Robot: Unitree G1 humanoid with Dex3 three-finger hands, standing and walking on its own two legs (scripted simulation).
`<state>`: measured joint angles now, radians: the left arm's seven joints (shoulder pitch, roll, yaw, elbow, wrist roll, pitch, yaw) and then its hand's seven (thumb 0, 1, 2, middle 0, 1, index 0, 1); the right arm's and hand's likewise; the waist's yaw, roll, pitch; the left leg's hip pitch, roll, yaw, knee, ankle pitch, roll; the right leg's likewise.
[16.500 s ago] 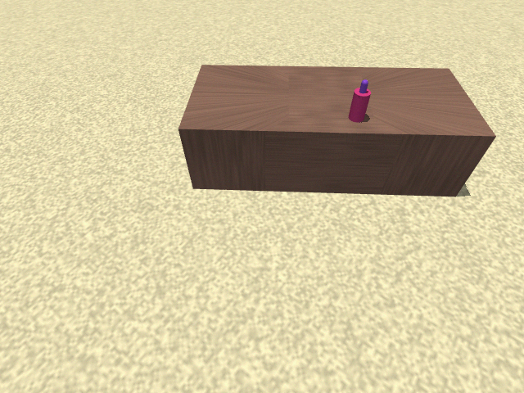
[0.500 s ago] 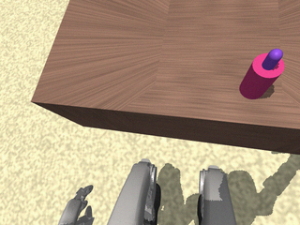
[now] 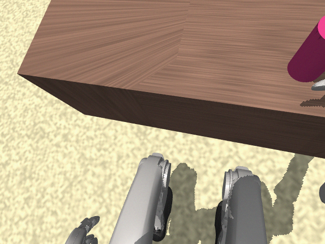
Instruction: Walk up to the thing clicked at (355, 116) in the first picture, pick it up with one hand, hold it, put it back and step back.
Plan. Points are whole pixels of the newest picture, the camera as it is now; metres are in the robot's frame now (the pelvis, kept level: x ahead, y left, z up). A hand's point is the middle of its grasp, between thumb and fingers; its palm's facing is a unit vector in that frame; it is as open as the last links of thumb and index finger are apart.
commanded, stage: close in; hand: right
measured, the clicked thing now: out of the picture +0.55 -0.25 +0.03
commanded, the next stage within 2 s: rest palm in 0.22 s
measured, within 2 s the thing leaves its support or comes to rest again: leaves its support in 1.82 s
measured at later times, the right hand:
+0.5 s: hand out of the picture +0.54 -0.25 +0.03, palm faces +0.26 +0.96 +0.01, open 17.2 cm
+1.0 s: hand (322, 50) +0.54 -0.24 +0.01, palm faces +0.25 +0.97 -0.01, open 13.9 cm
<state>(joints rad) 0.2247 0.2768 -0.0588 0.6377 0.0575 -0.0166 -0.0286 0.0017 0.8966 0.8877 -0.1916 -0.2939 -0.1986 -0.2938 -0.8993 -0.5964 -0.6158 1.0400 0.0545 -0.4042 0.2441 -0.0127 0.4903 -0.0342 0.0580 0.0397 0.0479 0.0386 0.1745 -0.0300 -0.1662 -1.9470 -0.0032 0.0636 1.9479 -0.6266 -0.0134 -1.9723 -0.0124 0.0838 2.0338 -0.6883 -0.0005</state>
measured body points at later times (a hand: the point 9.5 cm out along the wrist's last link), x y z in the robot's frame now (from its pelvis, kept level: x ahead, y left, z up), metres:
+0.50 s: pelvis +0.01 +0.01 +0.01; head +0.22 -0.04 +0.40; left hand +0.09 +0.28 -0.11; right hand +0.52 -0.30 +0.03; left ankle +0.10 +0.13 -0.42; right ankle +0.07 -0.12 -0.42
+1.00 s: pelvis +0.01 +0.01 +0.00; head +0.22 -0.03 +0.39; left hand +0.08 +0.28 -0.12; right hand +0.52 -0.30 +0.02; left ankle +0.10 +0.12 -0.42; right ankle +0.07 -0.12 -0.42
